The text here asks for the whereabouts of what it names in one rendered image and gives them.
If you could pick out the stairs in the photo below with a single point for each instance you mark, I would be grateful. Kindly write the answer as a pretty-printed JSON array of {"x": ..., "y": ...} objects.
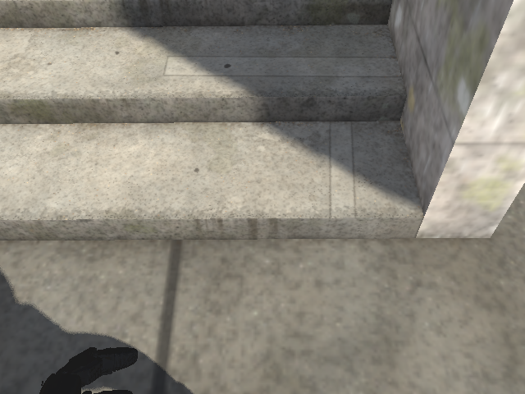
[{"x": 202, "y": 120}]

